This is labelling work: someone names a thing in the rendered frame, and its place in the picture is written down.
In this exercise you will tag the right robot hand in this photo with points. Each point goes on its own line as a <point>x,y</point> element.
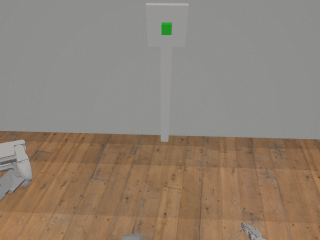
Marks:
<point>252,232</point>

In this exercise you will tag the button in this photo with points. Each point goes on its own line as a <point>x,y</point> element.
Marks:
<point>166,28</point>

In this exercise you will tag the left robot hand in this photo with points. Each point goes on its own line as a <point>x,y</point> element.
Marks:
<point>15,162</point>

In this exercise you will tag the panel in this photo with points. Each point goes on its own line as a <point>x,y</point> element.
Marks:
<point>156,14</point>

